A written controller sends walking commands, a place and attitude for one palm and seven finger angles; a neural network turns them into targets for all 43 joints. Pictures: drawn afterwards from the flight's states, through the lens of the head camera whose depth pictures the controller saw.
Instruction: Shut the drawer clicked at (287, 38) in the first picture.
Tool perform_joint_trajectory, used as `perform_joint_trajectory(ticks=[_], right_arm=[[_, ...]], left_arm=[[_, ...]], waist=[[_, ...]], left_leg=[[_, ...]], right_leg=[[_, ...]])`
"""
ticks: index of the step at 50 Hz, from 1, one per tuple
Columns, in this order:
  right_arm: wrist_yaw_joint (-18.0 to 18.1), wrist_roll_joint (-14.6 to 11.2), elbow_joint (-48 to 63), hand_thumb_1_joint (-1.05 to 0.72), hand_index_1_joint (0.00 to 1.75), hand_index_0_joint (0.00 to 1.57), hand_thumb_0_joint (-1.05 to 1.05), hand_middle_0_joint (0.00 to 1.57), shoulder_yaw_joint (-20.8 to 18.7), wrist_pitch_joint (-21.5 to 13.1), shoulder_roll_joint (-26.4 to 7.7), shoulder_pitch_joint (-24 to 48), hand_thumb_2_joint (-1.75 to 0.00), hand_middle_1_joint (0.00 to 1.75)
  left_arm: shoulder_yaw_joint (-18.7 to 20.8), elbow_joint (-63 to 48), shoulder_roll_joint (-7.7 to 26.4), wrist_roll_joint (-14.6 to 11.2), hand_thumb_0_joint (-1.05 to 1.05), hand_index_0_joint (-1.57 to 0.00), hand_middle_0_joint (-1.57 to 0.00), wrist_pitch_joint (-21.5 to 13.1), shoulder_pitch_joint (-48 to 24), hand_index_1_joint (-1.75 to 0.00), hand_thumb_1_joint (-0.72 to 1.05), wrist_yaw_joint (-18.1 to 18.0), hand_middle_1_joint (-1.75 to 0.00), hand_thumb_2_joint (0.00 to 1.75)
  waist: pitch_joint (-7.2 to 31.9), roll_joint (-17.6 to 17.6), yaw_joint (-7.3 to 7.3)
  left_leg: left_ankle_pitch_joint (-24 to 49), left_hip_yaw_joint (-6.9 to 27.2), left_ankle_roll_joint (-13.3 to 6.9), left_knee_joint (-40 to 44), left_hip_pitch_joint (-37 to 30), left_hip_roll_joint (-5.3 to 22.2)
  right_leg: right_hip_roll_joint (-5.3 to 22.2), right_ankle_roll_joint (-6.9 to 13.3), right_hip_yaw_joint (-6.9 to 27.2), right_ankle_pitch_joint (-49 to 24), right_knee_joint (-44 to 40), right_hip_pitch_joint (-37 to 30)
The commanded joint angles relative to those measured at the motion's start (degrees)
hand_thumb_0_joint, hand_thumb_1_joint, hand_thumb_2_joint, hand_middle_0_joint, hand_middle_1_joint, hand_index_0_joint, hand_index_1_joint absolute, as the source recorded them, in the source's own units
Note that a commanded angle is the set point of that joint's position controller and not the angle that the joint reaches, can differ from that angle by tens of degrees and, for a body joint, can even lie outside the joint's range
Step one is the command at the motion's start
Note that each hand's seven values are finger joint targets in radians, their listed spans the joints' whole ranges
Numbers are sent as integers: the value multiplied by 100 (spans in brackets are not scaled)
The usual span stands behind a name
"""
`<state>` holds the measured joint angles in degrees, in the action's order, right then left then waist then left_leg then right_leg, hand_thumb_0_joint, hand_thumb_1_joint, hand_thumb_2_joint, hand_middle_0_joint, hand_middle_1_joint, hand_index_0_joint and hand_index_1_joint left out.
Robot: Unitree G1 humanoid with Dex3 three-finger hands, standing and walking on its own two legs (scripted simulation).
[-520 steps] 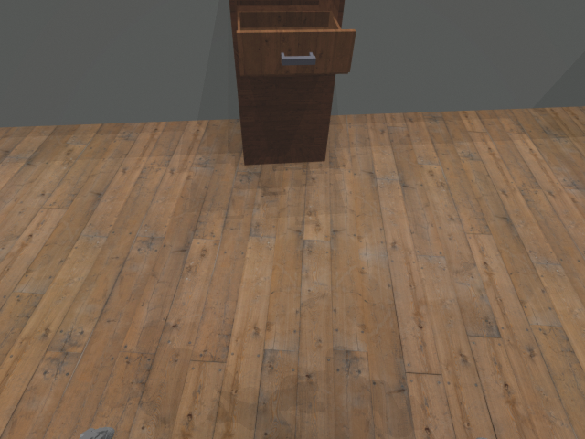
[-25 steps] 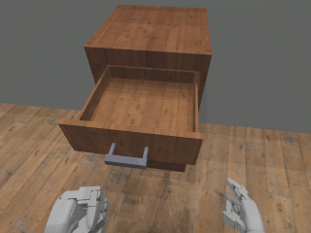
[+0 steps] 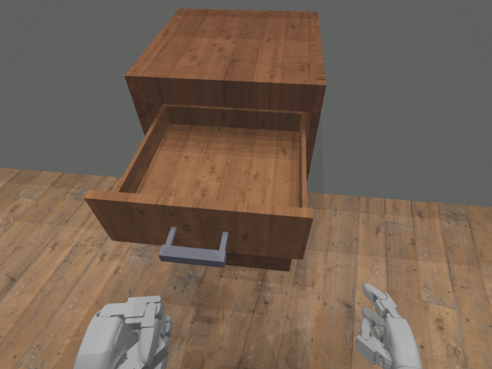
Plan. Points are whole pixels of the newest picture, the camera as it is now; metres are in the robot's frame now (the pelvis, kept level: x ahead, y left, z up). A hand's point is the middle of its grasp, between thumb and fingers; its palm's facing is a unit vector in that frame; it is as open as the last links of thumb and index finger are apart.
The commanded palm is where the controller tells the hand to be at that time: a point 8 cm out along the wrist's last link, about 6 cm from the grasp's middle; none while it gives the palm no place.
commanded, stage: bring the fist close to the handle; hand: left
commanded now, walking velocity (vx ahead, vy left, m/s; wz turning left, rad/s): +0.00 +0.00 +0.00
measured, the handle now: (195, 245) +0.33 +0.11 +0.01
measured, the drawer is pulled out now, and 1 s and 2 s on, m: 0.30 0.30 0.29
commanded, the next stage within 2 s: push the drawer shut in 1.34 s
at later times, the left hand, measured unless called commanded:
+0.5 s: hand (191, 324) +0.18 +0.09 +0.06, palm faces -0.08 -1.00 +0.00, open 3.3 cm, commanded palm +0.16 +0.14 +0.05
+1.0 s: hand (206, 313) +0.21 +0.08 +0.01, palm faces -0.10 -0.99 +0.01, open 3.3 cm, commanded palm +0.19 +0.13 +0.01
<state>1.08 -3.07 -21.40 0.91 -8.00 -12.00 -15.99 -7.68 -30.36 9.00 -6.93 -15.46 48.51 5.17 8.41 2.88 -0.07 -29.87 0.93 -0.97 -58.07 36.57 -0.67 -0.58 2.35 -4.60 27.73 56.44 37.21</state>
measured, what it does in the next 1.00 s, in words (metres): stands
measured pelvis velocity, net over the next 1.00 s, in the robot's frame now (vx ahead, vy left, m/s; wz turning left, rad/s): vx -0.01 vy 0.00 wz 0.00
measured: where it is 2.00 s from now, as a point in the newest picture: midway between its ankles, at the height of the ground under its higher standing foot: outside the picture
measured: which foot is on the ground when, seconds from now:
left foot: down 0.00-1.00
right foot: down 0.00-1.00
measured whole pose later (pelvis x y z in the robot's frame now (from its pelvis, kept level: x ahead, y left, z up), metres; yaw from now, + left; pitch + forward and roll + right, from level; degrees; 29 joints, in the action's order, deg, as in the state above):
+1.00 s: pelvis -0.01 +0.00 -0.04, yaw +0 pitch +18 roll -1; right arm -0.9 -0.3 -23.2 1.7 -4.9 -12.8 -13.5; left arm -10.7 -8.1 5.8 -2.2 -21.9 25.1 -1.0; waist 10.1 1.2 1.8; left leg -33.4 0.9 -0.7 -70.2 54.3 -0.8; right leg -0.1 2.8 -4.9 31.3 68.7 55.0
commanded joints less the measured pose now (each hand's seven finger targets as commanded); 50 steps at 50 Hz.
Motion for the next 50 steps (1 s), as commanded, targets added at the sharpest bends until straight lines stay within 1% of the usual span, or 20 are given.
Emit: perform_joint_trajectory(ticks=[1,4,6,9,10,11,13,17,19,20,24,28,31,36,40,41,42,45,48,50], right_arm=[[16,38,1005,-90,30,20,0,20,-259,-357,-581,558,-90,30],[26,69,1007,-90,30,20,0,20,-247,-355,-639,503,-90,30],[9,78,1030,-90,30,20,0,20,-248,-362,-630,481,-90,30],[-13,87,1000,-90,30,20,0,20,-260,-353,-641,449,-90,30],[-18,92,1002,-90,30,20,0,20,-258,-337,-642,480,-90,30],[-27,95,1002,-90,30,20,0,20,-249,-327,-643,458,-90,30],[-43,107,995,-90,30,20,0,20,-247,-308,-659,457,-90,30],[-61,137,999,-90,30,20,0,20,-256,-243,-667,458,-90,30],[-70,160,1012,-90,30,20,0,20,-249,-221,-670,456,-90,30],[-65,158,978,-90,30,20,0,20,-256,-195,-690,442,-90,30],[-112,192,982,-90,30,20,0,20,-255,-221,-683,423,-90,30],[-150,217,931,-90,30,20,0,20,-272,-192,-686,408,-90,30],[-154,249,920,-90,30,20,0,20,-255,-146,-700,435,-90,30],[-139,255,887,-90,30,20,0,20,-241,-74,-688,472,-90,30],[-131,256,797,-90,30,20,0,20,-236,-50,-696,498,-90,30],[-145,266,801,-90,30,20,0,20,-231,-52,-679,473,-90,30],[-147,257,763,-90,30,20,0,20,-243,-44,-697,463,-90,30],[-162,270,729,-90,30,20,0,20,-232,-13,-714,477,-90,30],[-166,282,725,-90,30,20,0,20,-249,30,-704,511,-90,30],[-174,281,777,-90,30,20,0,20,-249,51,-695,509,-90,30]], left_arm=[[26,-911,133,-38,0,-140,-140,-413,70,-160,90,-28,-160,90],[48,-783,202,20,0,-140,-140,-525,-376,-160,90,-28,-160,90],[31,-798,162,31,0,-140,-140,-587,-397,-160,90,-65,-160,90],[57,-699,170,26,0,-140,-140,-640,-563,-160,90,-118,-160,90],[44,-604,141,51,0,-140,-140,-618,-499,-160,90,-153,-160,90],[-82,-510,23,70,0,-140,-140,-606,-550,-160,90,-161,-160,90],[-134,-451,10,106,0,-140,-140,-606,-722,-160,90,-197,-160,90],[-109,-211,16,187,0,-140,-140,-575,-816,-160,90,-293,-160,90],[-138,-161,-22,199,0,-140,-140,-616,-923,-160,90,-330,-160,90],[-19,-51,92,239,0,-140,-140,-627,-1014,-160,90,-385,-160,90],[-275,-66,-145,254,0,-140,-140,-808,-1168,-160,90,-440,-160,90],[-287,170,-138,351,0,-140,-140,-902,-1224,-160,90,-516,-160,90],[-384,353,-190,446,0,-140,-140,-909,-1566,-160,90,-573,-160,90],[-204,568,-124,431,0,-140,-140,-954,-1810,-160,90,-650,-160,90],[-228,664,-166,403,0,-140,-140,-1013,-2196,-160,90,-659,-160,90],[-325,696,-293,367,0,-140,-140,-1021,-2166,-160,90,-641,-160,90],[-243,794,-211,357,0,-140,-140,-1023,-2177,-160,90,-638,-160,90],[-359,994,-256,427,0,-140,-140,-1012,-2368,-160,90,-614,-160,90],[-196,1033,-141,437,0,-140,-140,-1048,-2468,-160,90,-646,-160,90],[-136,793,-57,426,0,-140,-140,-1071,-2413,-160,90,-702,-160,90]], waist=[[3,-567,119],[89,-493,167],[343,-301,114],[567,-333,130],[594,-357,97],[567,-403,150],[532,-299,158],[570,-426,147],[616,-421,158],[606,-488,167],[848,-375,191],[894,-348,182],[862,-484,272],[1125,-457,197],[1256,-415,255],[1310,-390,254],[1333,-459,258],[1231,-446,322],[1391,-498,249],[1565,-262,180]], left_leg=[[1037,98,-139,812,194,25],[875,91,-135,706,272,10],[982,79,-130,671,225,-2],[1145,73,-119,581,229,2],[1195,76,-118,588,262,7],[1257,77,-122,563,270,8],[1280,81,-108,531,335,4],[1265,76,-97,470,486,1],[1219,66,-96,416,540,-6],[1227,75,-94,403,574,4],[1305,78,-79,287,574,-1],[1333,96,-56,189,700,7],[1113,104,-66,62,893,9],[1043,55,-57,-77,1088,-18],[1171,73,-61,-191,1112,0],[1206,79,-56,-188,1098,-5],[1209,79,-48,-218,1140,2],[1151,104,-53,-286,1272,1],[1088,81,-43,-352,1384,-13],[1208,74,-43,-286,1218,-16]], right_leg=[[72,-129,346,-664,-1078,-351],[85,-122,424,-397,-1053,-205],[85,-92,410,-537,-938,-275],[80,-98,397,-832,-824,-293],[66,-89,364,-892,-781,-314],[71,-100,362,-1025,-759,-288],[82,-93,372,-1084,-705,-252],[90,-96,383,-1110,-630,-218],[97,-97,404,-1065,-604,-164],[83,-84,395,-1055,-581,-139],[91,-78,357,-1188,-392,-20],[90,-57,337,-1215,-237,124],[97,-66,394,-982,-204,320],[112,-50,492,-908,-138,272],[108,-48,494,-1083,-37,358],[114,-53,451,-1156,-8,359],[117,-57,469,-1187,5,352],[126,-44,453,-1092,60,507],[141,-46,516,-1037,109,457],[132,-21,469,-1134,144,400]])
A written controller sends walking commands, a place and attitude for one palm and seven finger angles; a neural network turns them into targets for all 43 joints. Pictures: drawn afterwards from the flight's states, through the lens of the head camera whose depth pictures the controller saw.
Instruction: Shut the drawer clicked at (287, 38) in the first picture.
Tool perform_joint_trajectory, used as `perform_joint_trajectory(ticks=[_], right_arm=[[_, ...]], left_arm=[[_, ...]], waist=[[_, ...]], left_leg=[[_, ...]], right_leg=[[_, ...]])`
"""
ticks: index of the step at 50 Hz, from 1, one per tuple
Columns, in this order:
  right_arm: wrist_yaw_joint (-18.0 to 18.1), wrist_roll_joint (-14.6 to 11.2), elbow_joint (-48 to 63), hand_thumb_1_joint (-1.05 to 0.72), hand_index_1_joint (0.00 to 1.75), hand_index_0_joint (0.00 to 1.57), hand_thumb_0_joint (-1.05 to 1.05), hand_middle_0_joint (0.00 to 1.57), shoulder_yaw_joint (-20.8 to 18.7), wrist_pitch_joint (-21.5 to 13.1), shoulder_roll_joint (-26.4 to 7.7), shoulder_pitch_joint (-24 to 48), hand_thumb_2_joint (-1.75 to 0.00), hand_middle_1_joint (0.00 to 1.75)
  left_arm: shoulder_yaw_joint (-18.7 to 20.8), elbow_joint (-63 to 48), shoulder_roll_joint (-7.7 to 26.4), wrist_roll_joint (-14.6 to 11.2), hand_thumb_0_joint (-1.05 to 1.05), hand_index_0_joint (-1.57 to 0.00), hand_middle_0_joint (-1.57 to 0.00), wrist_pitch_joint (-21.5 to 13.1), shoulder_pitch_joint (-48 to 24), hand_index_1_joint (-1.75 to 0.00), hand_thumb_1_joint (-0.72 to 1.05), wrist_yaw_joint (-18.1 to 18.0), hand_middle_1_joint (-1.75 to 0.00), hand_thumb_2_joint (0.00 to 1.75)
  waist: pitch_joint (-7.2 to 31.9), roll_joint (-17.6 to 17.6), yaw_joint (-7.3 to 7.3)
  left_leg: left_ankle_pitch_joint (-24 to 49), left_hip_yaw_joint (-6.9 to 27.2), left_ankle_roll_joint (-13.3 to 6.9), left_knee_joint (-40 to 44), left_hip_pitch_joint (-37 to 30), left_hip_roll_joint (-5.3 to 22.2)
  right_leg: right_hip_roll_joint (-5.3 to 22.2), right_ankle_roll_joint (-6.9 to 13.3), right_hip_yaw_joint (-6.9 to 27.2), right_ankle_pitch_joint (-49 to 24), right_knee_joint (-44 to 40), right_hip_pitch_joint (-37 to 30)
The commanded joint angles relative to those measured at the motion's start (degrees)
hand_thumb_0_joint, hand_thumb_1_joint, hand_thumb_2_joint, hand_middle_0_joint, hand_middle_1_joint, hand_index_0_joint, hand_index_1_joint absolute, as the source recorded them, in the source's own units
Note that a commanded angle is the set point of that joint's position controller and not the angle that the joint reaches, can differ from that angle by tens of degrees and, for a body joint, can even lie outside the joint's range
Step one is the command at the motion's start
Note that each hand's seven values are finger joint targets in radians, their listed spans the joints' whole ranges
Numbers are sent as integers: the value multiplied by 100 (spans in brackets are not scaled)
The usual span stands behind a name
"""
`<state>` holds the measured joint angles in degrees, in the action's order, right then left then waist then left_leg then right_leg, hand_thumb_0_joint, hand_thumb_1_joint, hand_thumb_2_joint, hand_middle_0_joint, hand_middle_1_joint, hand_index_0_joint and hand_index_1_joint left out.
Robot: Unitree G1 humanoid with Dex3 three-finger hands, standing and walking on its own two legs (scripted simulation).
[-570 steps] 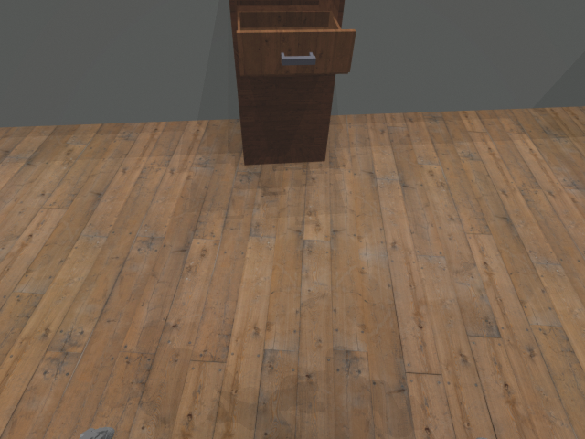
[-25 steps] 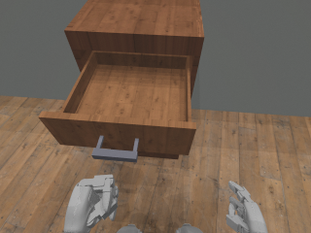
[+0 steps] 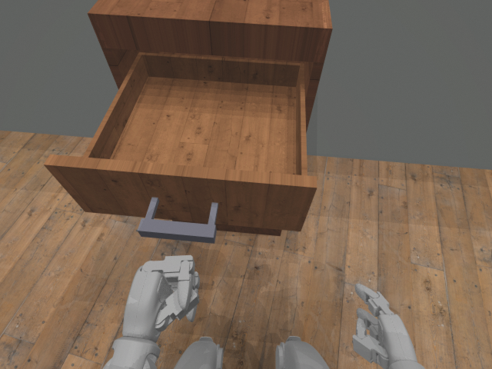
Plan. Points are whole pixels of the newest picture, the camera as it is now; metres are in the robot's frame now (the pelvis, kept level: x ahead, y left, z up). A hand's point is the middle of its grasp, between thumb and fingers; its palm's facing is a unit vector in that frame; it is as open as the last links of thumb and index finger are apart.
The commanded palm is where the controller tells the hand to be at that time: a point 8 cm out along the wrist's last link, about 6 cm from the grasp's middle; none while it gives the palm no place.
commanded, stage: bring the fist close to the handle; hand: left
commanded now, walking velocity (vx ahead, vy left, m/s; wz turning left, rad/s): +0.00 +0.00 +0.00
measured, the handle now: (181, 218) +0.34 +0.12 +0.05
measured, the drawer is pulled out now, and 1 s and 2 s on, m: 0.30 0.29 0.16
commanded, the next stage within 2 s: push the drawer shut in 0.34 s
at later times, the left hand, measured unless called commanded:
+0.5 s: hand (193, 292) +0.23 +0.08 +0.06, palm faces -0.08 -1.00 +0.00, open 3.3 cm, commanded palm +0.22 +0.13 +0.05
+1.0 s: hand (204, 268) +0.26 +0.07 +0.04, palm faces -0.13 -0.99 -0.03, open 3.1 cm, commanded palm +0.28 +0.13 +0.05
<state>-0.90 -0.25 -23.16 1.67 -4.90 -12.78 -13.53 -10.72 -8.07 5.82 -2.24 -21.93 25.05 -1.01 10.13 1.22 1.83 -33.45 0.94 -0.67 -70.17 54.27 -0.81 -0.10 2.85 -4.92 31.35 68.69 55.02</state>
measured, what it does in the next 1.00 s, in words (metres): stands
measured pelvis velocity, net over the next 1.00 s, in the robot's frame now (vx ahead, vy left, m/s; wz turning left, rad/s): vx -0.01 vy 0.01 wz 0.01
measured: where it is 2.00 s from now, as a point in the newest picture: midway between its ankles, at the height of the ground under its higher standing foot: outside the picture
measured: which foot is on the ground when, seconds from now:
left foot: down 0.00-1.00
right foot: down 0.00-1.00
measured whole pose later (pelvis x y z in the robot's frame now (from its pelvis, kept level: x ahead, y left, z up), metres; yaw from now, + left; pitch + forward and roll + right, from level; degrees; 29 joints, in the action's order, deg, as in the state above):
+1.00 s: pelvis -0.01 +0.01 +0.00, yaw +1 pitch +18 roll -1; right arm -0.5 -0.1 -27.0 1.9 -2.6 -13.7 -12.6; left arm -12.7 2.3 7.1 -1.5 -21.5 10.2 -5.4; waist 8.3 1.9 2.2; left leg -32.2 1.5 -1.2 -69.2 54.8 -1.5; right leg 0.5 2.4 -5.4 30.2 67.2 54.9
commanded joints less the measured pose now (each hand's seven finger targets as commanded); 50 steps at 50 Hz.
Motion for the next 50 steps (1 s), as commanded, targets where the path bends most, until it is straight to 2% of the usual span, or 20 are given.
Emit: perform_joint_trajectory(ticks=[1,3,5,8,10,11,12,17,19,22,25,30,34,36,40,42,43,46,48,50], right_arm=[[18,-8,958,-90,30,20,0,20,-323,-239,-601,242,-90,30],[5,-18,962,-90,30,20,0,20,-317,-211,-597,229,-90,30],[4,-20,962,-90,30,20,0,20,-312,-193,-599,233,-90,30],[6,-14,973,-90,30,20,0,20,-305,-181,-627,244,-90,30],[20,-7,972,-90,30,20,0,20,-304,-184,-632,238,-90,30],[22,-6,974,-90,30,20,0,20,-311,-168,-634,224,-90,30],[29,0,988,-90,30,20,0,20,-301,-157,-646,255,-90,30],[29,-6,996,-90,30,20,0,20,-286,-108,-604,220,-90,30],[17,-17,1017,-90,30,20,0,20,-286,-110,-596,240,-90,30],[3,-18,1011,-90,30,20,0,20,-283,-107,-610,203,-90,30],[27,0,950,-90,30,20,0,20,-274,-113,-632,196,-90,30],[52,25,845,-90,30,20,0,20,-262,-68,-653,220,-90,30],[44,7,817,-90,30,20,0,20,-269,-20,-642,201,-90,30],[42,4,788,-90,30,20,0,20,-269,0,-653,157,-90,30],[62,5,661,-90,30,20,0,20,-263,-5,-680,151,-90,30],[64,10,564,-90,30,20,0,20,-274,-16,-692,143,-90,30],[58,17,546,-90,30,20,0,20,-268,-29,-694,182,-90,30],[69,17,424,-90,30,20,0,20,-268,-41,-724,204,-90,30],[73,19,388,-90,30,20,0,20,-269,-35,-730,219,-90,30],[88,1,323,-90,30,20,0,20,-258,-12,-747,220,-90,30]], left_arm=[[158,-1445,212,-53,0,-140,-140,-413,107,-160,90,-103,-160,90],[125,-1544,191,-86,0,-140,-140,-414,105,-160,90,-141,-160,90],[40,-1468,123,-68,0,-140,-140,-402,140,-160,90,-167,-160,90],[-241,-1346,-49,14,0,-140,-140,-411,-22,-160,90,-138,-160,90],[-282,-1350,-23,65,0,-140,-140,-416,-178,-160,90,-169,-160,90],[-133,-1256,74,85,0,-140,-140,-404,-29,-160,90,-183,-160,90],[-180,-1329,87,111,0,-140,-140,-403,-218,-160,90,-192,-160,90],[79,-1309,201,57,0,-140,-140,-351,-117,-160,90,-295,-160,90],[-53,-1425,72,30,0,-140,-140,-350,-130,-160,90,-294,-160,90],[-220,-1396,-31,28,0,-140,-140,-341,-71,-160,90,-257,-160,90],[-396,-1231,-94,130,0,-140,-140,-333,-578,-160,90,-250,-160,90],[-66,-950,150,197,0,-140,-140,-253,-1173,-160,90,-376,-160,90],[-5,-897,62,117,0,-140,-140,-148,-1438,-160,90,-467,-160,90],[5,-802,31,70,0,-140,-140,-84,-1474,-160,90,-458,-160,90],[-148,-711,-61,45,0,-140,-140,-107,-2072,-160,90,-452,-160,90],[-97,-573,-22,50,0,-140,-140,-178,-2301,-160,90,-480,-160,90],[-160,-595,-74,60,0,-140,-140,-229,-2433,-160,90,-482,-160,90],[-136,-348,-21,86,0,-140,-140,-286,-2940,-160,90,-518,-160,90],[-58,-267,45,80,0,-140,-140,-307,-3143,-160,90,-531,-160,90],[-1,-139,114,39,0,-140,-140,-269,-3433,-160,90,-534,-160,90]], waist=[[1522,-137,-40],[1457,-71,-16],[1311,-215,54],[1027,-297,165],[986,-313,200],[1067,-277,111],[1123,-256,146],[1322,-234,11],[1344,-139,31],[1232,-228,102],[983,-344,270],[1199,-180,170],[1520,-71,89],[1615,-157,112],[1410,-256,298],[1363,-276,338],[1369,-129,310],[1319,-185,408],[1445,-92,352],[1469,-154,414]], left_leg=[[1690,66,-77,940,-627,-5],[1765,72,-64,961,-666,-3],[1699,88,-73,953,-595,8],[1368,129,-74,954,-495,23],[1291,150,-89,934,-480,26],[1259,133,-78,950,-475,14],[1251,138,-85,934,-488,16],[1432,83,-72,976,-526,-14],[1540,90,-70,998,-640,-6],[1557,118,-69,1012,-643,9],[1342,169,-96,949,-542,32],[1303,147,-89,947,-539,3],[1657,135,-70,1044,-823,-1],[1806,117,-75,1058,-873,10],[1770,171,-93,1034,-863,33],[1664,182,-88,1021,-853,43],[1610,202,-81,1044,-873,34],[1358,219,-105,1017,-825,38],[1328,201,-104,1040,-833,21],[1265,196,-129,1045,-814,25]], right_leg=[[76,-73,491,-1653,-1060,-1474],[75,-76,466,-1773,-1068,-1470],[65,-83,457,-1686,-1104,-1413],[67,-98,420,-1273,-1137,-1137],[69,-92,421,-1135,-1141,-1051],[66,-82,437,-1078,-1139,-1094],[74,-82,423,-1067,-1107,-1064],[70,-71,458,-1319,-1117,-1346],[64,-75,434,-1464,-1102,-1331],[66,-84,400,-1494,-1129,-1303],[63,-97,383,-1194,-1147,-1017],[69,-70,412,-1099,-1113,-1057],[68,-65,375,-1520,-1101,-1296],[70,-84,374,-1732,-1132,-1422],[70,-102,353,-1708,-1174,-1280],[74,-110,335,-1591,-1177,-1165],[78,-94,330,-1484,-1162,-1103],[86,-105,352,-1168,-1221,-954],[99,-96,371,-1111,-1227,-1019],[96,-106,395,-1043,-1290,-1053]])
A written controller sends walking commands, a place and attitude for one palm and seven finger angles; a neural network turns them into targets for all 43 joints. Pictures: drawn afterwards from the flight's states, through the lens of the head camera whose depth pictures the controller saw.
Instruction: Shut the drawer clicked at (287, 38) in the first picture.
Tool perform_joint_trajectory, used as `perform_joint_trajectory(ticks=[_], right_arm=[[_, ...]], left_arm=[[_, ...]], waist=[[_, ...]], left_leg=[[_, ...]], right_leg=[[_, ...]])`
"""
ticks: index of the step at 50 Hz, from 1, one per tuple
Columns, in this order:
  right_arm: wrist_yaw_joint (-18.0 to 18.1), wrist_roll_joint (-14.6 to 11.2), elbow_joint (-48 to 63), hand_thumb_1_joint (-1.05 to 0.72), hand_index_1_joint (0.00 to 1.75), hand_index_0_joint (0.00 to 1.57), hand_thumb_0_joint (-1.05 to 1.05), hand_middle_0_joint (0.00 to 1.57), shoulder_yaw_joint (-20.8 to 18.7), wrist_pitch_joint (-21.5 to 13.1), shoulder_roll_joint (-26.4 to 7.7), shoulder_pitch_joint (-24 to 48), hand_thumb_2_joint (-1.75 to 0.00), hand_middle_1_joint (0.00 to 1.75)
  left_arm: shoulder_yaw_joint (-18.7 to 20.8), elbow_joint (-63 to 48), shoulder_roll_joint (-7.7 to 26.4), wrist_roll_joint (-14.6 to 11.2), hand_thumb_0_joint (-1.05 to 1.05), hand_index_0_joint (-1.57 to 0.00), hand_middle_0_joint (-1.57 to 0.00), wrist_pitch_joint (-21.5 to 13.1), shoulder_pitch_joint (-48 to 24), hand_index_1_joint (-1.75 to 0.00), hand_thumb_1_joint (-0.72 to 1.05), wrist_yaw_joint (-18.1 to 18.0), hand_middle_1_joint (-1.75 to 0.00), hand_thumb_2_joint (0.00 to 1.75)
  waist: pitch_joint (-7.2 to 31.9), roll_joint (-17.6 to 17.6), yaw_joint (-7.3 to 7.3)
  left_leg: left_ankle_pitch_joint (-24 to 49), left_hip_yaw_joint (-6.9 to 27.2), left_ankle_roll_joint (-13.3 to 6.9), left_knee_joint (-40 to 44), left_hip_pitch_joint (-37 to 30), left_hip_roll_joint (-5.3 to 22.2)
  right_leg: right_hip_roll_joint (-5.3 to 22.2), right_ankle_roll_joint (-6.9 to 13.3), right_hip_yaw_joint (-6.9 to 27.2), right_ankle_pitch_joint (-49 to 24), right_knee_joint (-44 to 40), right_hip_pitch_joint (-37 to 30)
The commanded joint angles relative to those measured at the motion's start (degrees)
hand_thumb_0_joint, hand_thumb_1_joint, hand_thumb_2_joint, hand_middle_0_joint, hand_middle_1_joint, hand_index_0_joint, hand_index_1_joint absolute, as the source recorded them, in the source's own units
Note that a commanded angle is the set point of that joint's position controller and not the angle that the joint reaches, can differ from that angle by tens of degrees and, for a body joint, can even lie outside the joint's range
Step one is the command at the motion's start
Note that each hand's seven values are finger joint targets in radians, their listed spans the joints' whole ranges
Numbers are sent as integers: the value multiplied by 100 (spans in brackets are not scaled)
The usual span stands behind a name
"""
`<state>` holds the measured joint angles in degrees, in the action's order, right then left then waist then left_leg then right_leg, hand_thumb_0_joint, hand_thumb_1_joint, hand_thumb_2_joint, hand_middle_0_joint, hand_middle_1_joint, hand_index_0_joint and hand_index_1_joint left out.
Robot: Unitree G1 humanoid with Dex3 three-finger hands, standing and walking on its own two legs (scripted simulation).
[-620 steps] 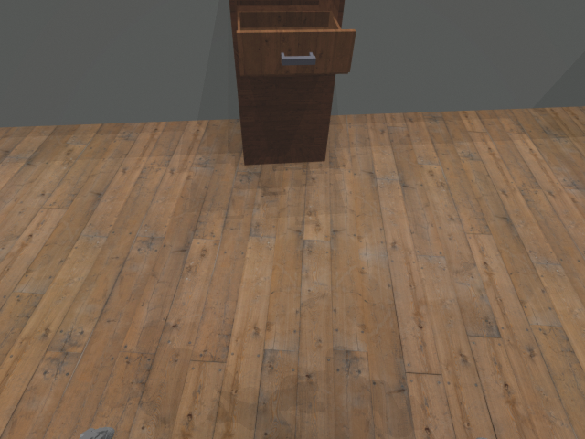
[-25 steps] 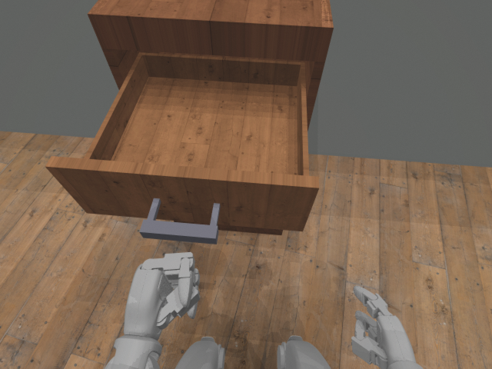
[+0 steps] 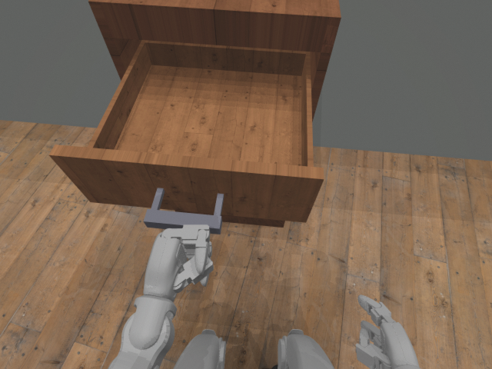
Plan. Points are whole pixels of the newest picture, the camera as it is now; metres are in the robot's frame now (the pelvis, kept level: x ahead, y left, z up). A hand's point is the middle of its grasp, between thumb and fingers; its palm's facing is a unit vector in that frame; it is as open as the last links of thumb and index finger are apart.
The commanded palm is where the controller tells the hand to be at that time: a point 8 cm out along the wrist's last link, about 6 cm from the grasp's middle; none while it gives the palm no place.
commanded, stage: push the drawer shut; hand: left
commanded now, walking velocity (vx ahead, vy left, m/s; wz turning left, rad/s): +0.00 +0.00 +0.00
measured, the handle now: (186, 209) +0.35 +0.11 +0.05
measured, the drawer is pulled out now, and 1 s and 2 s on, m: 0.29 0.16 0.04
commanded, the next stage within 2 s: none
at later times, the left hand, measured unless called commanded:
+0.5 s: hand (212, 222) +0.33 +0.06 +0.04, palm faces -0.14 -0.99 -0.04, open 3.0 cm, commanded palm +0.34 +0.12 +0.05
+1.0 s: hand (221, 186) +0.40 +0.05 +0.04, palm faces -0.10 -0.99 -0.06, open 3.0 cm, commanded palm +0.40 +0.11 +0.05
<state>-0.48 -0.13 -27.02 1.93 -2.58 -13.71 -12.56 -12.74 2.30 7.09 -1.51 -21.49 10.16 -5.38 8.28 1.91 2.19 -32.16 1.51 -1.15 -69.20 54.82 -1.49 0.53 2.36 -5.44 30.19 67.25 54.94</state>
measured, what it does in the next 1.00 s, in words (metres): stands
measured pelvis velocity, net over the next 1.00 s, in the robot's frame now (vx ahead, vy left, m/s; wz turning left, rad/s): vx -0.02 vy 0.01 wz -0.02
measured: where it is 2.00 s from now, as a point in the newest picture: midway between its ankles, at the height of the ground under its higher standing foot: outside the picture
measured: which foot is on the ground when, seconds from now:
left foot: down 0.00-1.00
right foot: down 0.00-1.00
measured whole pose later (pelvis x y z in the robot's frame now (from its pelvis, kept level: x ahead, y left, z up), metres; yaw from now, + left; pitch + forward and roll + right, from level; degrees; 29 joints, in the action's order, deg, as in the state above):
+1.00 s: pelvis -0.02 +0.01 +0.00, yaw -1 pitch +19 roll -1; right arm -1.2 0.7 -35.4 1.1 0.5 -13.9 -15.0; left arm -0.6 43.4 7.0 -2.8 -26.8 -29.6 -7.4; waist 7.0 1.6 6.5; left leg -28.7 -0.4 -1.8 -66.4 57.1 -1.2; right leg 0.3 1.7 -3.5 26.1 64.7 57.9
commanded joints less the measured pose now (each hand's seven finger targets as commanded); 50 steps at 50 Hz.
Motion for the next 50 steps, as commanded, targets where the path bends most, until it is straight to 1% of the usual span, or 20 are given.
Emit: perform_joint_trajectory(ticks=[1,7,11,13,15,17,18,26,28,30,32,33,35,36,38,39,41,43,49,50], right_arm=[[56,-14,667,-90,30,20,0,20,-282,-225,-661,129,-90,30],[85,-55,527,-90,30,20,0,20,-262,-155,-693,226,-90,30],[77,-43,426,-90,30,20,0,20,-257,-145,-707,208,-90,30],[64,-40,402,-90,30,20,0,20,-257,-126,-725,196,-90,30],[67,-38,351,-90,30,20,0,20,-275,-119,-751,155,-90,30],[50,-34,316,-90,30,20,0,20,-289,-95,-755,155,-90,30],[43,-25,304,-90,30,20,0,20,-286,-89,-751,144,-90,30],[38,-7,116,-90,30,20,0,20,-320,-1,-826,-18,-90,30],[23,2,66,-90,30,20,0,20,-346,9,-818,-81,-90,30],[23,14,24,-90,30,20,0,20,-363,16,-861,-154,-90,30],[-5,27,-20,-90,30,20,0,20,-379,40,-843,-210,-90,30],[-13,35,-54,-90,30,20,0,20,-384,58,-843,-244,-90,30],[-13,49,-68,-90,30,20,0,20,-387,67,-877,-301,-90,30],[-24,56,-90,-90,30,20,0,20,-395,80,-854,-311,-90,30],[-13,57,-154,-90,30,20,0,20,-395,108,-862,-347,-90,30],[-11,59,-159,-90,30,20,0,20,-392,112,-843,-361,-90,30],[-16,77,-222,-90,30,20,0,20,-393,114,-851,-436,-90,30],[-18,87,-237,-90,30,20,0,20,-400,122,-854,-481,-90,30],[-35,100,-352,-90,30,20,0,20,-406,146,-848,-605,-90,30],[-28,107,-348,-90,30,20,0,20,-412,134,-872,-632,-90,30]], left_arm=[[307,-1106,54,-56,0,-140,-140,-306,-2079,-160,90,-105,-160,90],[432,-635,70,-200,0,-140,-140,-196,-2869,-160,90,-95,-160,90],[444,-218,-17,-247,0,-140,-140,-198,-3384,-160,90,-114,-160,90],[539,-31,23,-278,0,-140,-140,-222,-3611,-160,90,-130,-160,90],[638,190,105,-262,0,-140,-140,-248,-3843,-160,90,-149,-160,90],[736,379,125,-272,0,-140,-140,-299,-3999,-160,90,-156,-160,90],[656,441,21,-277,0,-140,-140,-318,-4137,-160,90,-156,-160,90],[925,1250,166,-246,0,-140,-140,-478,-4963,-160,90,-217,-160,90],[818,1288,28,-233,0,-140,-140,-531,-5242,-160,90,-228,-160,90],[909,1401,125,-210,0,-140,-140,-565,-5420,-160,90,-275,-160,90],[850,1573,5,-187,0,-140,-140,-588,-5510,-160,90,-287,-160,90],[854,1674,-21,-194,0,-140,-140,-595,-5640,-160,90,-297,-160,90],[1027,1779,178,-155,0,-140,-140,-649,-5777,-160,90,-337,-160,90],[995,1848,80,-159,0,-140,-140,-672,-5837,-160,90,-342,-160,90],[1203,2086,272,-170,0,-140,-140,-709,-6028,-160,90,-361,-160,90],[1081,2148,144,-159,0,-140,-140,-735,-6153,-160,90,-346,-160,90],[1180,2293,233,-145,0,-140,-140,-785,-6388,-160,90,-354,-160,90],[1367,2391,384,-160,0,-140,-140,-849,-6422,-160,90,-353,-160,90],[1482,2908,420,-189,0,-140,-140,-938,-6881,-160,90,-293,-160,90],[1617,2893,591,-182,0,-140,-140,-981,-7016,-160,90,-301,-160,90]], waist=[[1718,-219,351],[1711,-52,375],[1742,-143,440],[1731,-119,404],[1731,-225,446],[1783,-132,396],[1789,-146,437],[1789,-248,525],[1910,-39,552],[2017,-88,581],[2037,14,580],[2002,-116,623],[2091,-106,598],[2137,-91,610],[2078,-276,631],[2017,-227,676],[2143,-131,706],[2213,-57,634],[2184,-188,757],[2237,-147,756]], left_leg=[[1130,141,-75,970,-873,83],[843,159,-72,1120,-963,79],[806,189,-75,1172,-999,81],[721,189,-64,1217,-949,65],[744,214,-69,1250,-976,89],[722,190,-47,1272,-995,77],[707,199,-54,1288,-1026,74],[534,232,-50,1349,-992,95],[670,253,-28,1347,-1169,98],[816,304,-27,1344,-1280,118],[938,311,3,1365,-1392,130],[896,295,-12,1358,-1327,123],[969,297,-20,1358,-1296,121],[987,267,-20,1342,-1325,115],[896,218,-26,1329,-1134,110],[890,198,-34,1331,-1113,101],[923,184,-41,1296,-1136,101],[1059,150,-27,1303,-1130,93],[1037,88,-44,1259,-959,89],[1087,95,-54,1240,-947,89]], right_leg=[[33,-55,457,-929,-1144,-1107],[30,-58,450,-621,-1251,-1019],[17,-67,426,-602,-1259,-977],[23,-60,440,-524,-1280,-1005],[8,-59,403,-553,-1261,-957],[12,-57,425,-536,-1264,-968],[8,-63,414,-541,-1273,-953],[-25,-79,409,-442,-1258,-804],[-24,-67,376,-579,-1204,-721],[-35,-63,334,-696,-1144,-652],[-38,-59,317,-775,-1136,-605],[-42,-70,325,-750,-1173,-641],[-60,-58,334,-802,-1146,-693],[-59,-69,350,-819,-1175,-706],[-64,-84,390,-773,-1213,-809],[-63,-87,404,-785,-1235,-806],[-72,-89,411,-818,-1212,-783],[-76,-75,442,-931,-1223,-907],[-88,-98,481,-976,-1277,-965],[-95,-96,496,-1023,-1247,-967]])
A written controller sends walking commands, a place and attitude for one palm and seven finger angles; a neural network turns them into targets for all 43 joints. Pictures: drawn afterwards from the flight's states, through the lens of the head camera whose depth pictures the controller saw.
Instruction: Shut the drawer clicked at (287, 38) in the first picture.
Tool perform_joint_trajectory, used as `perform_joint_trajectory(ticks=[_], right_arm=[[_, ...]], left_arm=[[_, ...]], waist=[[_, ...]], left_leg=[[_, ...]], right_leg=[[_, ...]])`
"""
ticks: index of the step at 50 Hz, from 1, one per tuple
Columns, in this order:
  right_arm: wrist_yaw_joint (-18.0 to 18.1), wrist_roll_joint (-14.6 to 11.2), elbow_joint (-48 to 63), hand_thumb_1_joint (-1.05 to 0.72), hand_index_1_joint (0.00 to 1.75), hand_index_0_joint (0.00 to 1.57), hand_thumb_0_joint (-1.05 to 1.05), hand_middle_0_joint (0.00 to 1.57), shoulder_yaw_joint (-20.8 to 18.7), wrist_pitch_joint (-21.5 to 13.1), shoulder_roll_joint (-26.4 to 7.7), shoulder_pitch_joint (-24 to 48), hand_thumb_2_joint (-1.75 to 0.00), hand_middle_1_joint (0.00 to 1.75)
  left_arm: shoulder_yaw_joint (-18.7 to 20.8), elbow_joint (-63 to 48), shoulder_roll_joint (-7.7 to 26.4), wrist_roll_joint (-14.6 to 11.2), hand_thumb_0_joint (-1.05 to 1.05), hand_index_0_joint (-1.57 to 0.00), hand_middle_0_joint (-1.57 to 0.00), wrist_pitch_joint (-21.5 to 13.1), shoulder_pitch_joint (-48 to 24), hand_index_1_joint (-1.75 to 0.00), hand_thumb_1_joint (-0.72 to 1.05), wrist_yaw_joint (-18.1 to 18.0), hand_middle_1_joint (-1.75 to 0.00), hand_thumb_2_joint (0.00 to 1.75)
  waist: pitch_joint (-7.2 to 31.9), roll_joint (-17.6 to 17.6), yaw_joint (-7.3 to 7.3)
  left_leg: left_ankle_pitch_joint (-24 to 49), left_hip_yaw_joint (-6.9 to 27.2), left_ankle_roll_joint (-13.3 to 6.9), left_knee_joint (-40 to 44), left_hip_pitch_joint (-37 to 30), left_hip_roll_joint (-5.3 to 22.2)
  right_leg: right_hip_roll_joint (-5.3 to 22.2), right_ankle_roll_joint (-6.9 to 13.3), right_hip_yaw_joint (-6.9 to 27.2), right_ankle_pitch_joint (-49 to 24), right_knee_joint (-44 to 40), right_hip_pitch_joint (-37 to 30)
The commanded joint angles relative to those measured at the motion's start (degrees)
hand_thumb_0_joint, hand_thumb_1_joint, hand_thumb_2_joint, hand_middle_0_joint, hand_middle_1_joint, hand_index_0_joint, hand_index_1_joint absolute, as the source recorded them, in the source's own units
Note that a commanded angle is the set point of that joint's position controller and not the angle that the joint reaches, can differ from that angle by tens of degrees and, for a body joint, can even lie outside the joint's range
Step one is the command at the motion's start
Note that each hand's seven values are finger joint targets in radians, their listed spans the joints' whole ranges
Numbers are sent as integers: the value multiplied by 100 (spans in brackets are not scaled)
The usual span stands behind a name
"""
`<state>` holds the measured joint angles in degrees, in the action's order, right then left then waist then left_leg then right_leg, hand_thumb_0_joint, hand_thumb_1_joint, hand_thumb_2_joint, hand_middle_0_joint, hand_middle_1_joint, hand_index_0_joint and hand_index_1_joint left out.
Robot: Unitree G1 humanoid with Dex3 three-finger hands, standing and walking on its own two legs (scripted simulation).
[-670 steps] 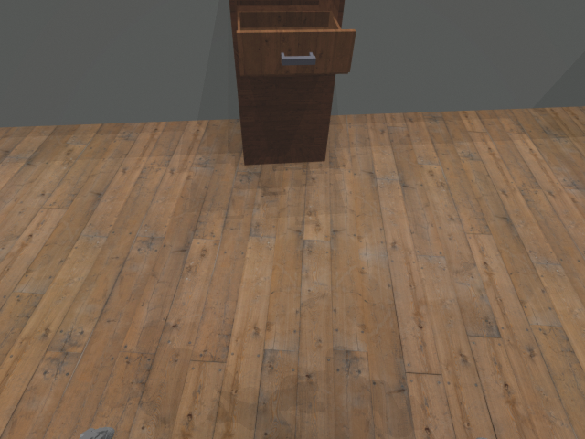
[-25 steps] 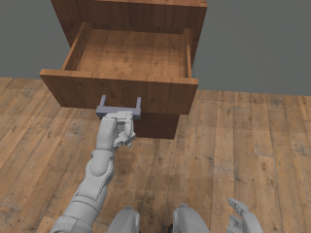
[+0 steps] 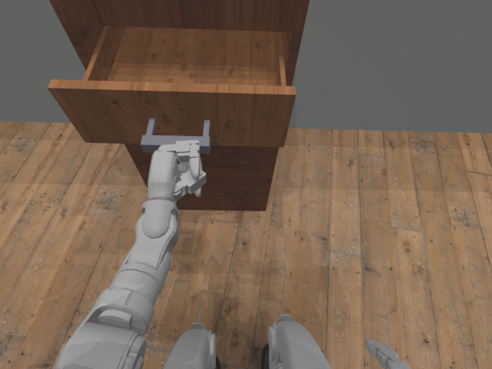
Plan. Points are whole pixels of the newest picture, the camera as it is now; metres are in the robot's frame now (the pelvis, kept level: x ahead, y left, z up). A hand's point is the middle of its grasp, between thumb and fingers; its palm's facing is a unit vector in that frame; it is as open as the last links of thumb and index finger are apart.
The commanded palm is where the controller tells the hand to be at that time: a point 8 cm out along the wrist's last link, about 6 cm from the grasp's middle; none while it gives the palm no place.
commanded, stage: push the drawer shut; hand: left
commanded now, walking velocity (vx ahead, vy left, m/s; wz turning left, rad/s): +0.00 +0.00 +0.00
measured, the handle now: (178, 134) +0.50 +0.10 +0.04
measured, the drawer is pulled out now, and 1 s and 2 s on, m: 0.16 0.04 0.00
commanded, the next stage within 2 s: pull the fist back off the drawer in 1.54 s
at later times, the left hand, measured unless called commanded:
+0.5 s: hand (205, 141) +0.49 +0.05 +0.04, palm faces -0.05 -1.00 -0.05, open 3.1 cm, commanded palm +0.49 +0.11 +0.05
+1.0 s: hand (210, 117) +0.54 +0.04 +0.04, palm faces -0.05 -1.00 -0.06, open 3.3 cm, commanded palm +0.54 +0.09 +0.05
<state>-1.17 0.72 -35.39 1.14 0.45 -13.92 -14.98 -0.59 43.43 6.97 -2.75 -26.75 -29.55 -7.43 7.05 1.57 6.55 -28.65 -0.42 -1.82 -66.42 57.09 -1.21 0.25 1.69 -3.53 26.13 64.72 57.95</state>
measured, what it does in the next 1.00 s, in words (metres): stands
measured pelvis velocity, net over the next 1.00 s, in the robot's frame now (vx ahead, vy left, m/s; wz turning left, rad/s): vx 0.00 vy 0.00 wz -0.02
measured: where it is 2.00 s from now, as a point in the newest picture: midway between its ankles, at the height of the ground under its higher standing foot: outside the picture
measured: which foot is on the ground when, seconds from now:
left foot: down 0.00-1.00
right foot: down 0.00-1.00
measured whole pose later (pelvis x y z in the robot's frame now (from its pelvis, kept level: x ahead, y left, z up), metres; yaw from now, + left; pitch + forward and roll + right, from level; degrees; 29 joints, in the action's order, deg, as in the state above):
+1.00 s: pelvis +0.00 +0.00 -0.02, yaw -1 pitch +26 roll -2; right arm -3.6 3.8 -36.9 1.8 1.8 -14.6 -21.5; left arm 13.7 72.9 16.8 2.1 -29.0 -59.7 -6.2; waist 7.5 2.7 13.7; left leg -29.4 0.1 -1.6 -69.9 67.1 0.1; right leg -1.1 2.0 -4.0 25.8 66.8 67.6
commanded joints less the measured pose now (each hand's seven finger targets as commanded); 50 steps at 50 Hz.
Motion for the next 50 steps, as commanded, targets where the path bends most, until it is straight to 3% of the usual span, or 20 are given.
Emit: perform_joint_trajectory(ticks=[1,5,13,17,18,21,24,27,29,30,33,37,40,43,46,47,50], right_arm=[[33,34,470,-90,30,20,0,20,-335,-174,-838,-416,-90,30],[21,53,402,-90,30,20,0,20,-340,-164,-841,-549,-90,30],[40,81,276,-90,30,20,0,20,-326,-146,-870,-760,-90,30],[-3,104,227,-90,30,20,0,20,-342,-136,-867,-904,-90,30],[-2,116,192,-90,30,20,0,20,-348,-129,-895,-946,-90,30],[-44,147,172,-90,30,20,0,20,-342,-114,-906,-1055,-90,30],[-50,161,146,-90,30,20,0,20,-341,-86,-928,-1144,-90,30],[-81,189,158,-90,30,20,0,20,-331,-55,-939,-1239,-90,30],[-96,210,154,-90,30,20,0,20,-348,-42,-955,-1307,-90,30],[-104,216,177,-90,30,20,0,20,-346,-40,-948,-1323,-90,30],[-134,231,119,-90,30,20,0,20,-340,7,-985,-1413,-90,30],[-169,277,86,-90,30,20,0,20,-347,43,-1011,-1527,-90,30],[-187,299,74,-90,30,20,0,20,-328,62,-1036,-1606,-90,30],[-189,321,65,-90,30,20,0,20,-326,79,-1046,-1672,-90,30],[-208,328,33,-90,30,20,0,20,-312,83,-1050,-1720,-90,30],[-196,337,21,-90,30,20,0,20,-306,92,-1070,-1768,-90,30],[-191,330,50,-90,30,20,0,20,-277,80,-1065,-1778,-90,30]], left_arm=[[397,-1200,576,-38,0,-140,-140,-492,-3124,-160,90,-91,-160,90],[438,-793,578,-35,0,-140,-140,-539,-3446,-160,90,-77,-160,90],[903,-77,1076,17,0,-140,-140,-682,-4223,-160,90,-5,-160,90],[821,106,951,36,0,-140,-140,-726,-4552,-160,90,71,-160,90],[970,164,1098,25,0,-140,-140,-740,-4645,-160,90,61,-160,90],[948,409,1046,64,0,-140,-140,-751,-4861,-160,90,78,-160,90],[1153,630,1347,112,0,-140,-140,-755,-5101,-160,90,71,-160,90],[1234,771,1450,166,0,-140,-140,-775,-5262,-160,90,104,-160,90],[1293,799,1509,189,0,-140,-140,-784,-5391,-160,90,104,-160,90],[1216,742,1444,197,0,-140,-140,-801,-5460,-160,90,126,-160,90],[1244,992,1511,237,0,-140,-140,-746,-5719,-160,90,118,-160,90],[1144,1085,1435,326,0,-140,-140,-739,-6092,-160,90,73,-160,90],[1261,1237,1602,350,0,-140,-140,-706,-6215,-160,90,41,-160,90],[1397,1235,1836,409,0,-140,-140,-693,-6383,-160,90,22,-160,90],[1380,1379,1817,420,0,-140,-140,-650,-6516,-160,90,32,-160,90],[1568,1392,2082,429,0,-140,-140,-645,-6572,-160,90,21,-160,90],[1568,1535,2153,448,0,-140,-140,-593,-6727,-160,90,49,-160,90]], waist=[[2502,-6,317],[2437,-114,411],[2566,-71,509],[2844,273,566],[2851,122,591],[2783,143,676],[2716,-29,731],[2874,214,711],[2985,144,754],[3072,348,761],[2881,267,872],[3005,470,973],[2976,440,1010],[3184,483,1015],[3160,630,1082],[3173,481,1070],[3042,487,1155]], left_leg=[[763,283,27,964,-1266,62],[793,253,6,924,-1118,51],[618,174,-13,831,-802,17],[988,230,12,794,-1144,39],[1046,254,5,767,-1121,49],[1054,272,-4,751,-1084,53],[865,227,-36,689,-743,39],[950,251,-31,661,-827,29],[1004,275,-36,638,-868,47],[1124,292,-30,621,-1017,48],[1012,344,-28,607,-947,71],[1097,455,-15,577,-1168,94],[1102,451,-38,552,-1074,85],[1179,434,-39,488,-1012,79],[1243,441,-39,454,-1044,87],[1271,444,-48,431,-942,94],[1045,399,-79,418,-709,79]], right_leg=[[-68,-33,302,-635,-978,-1245],[-86,-46,330,-724,-996,-1282],[-93,-69,455,-643,-1022,-1350],[-117,-46,362,-967,-892,-1162],[-119,-52,354,-1015,-879,-1163],[-149,-58,341,-1032,-861,-1050],[-152,-75,418,-926,-908,-1168],[-173,-51,401,-971,-835,-1086],[-178,-59,397,-1005,-829,-1072],[-189,-44,362,-1098,-761,-966],[-209,-52,343,-937,-806,-795],[-219,-41,278,-901,-730,-477],[-248,-35,276,-928,-725,-491],[-246,-43,315,-1013,-719,-621],[-258,-38,303,-1061,-719,-509],[-265,-39,310,-1094,-700,-606],[-273,-50,355,-958,-753,-618]])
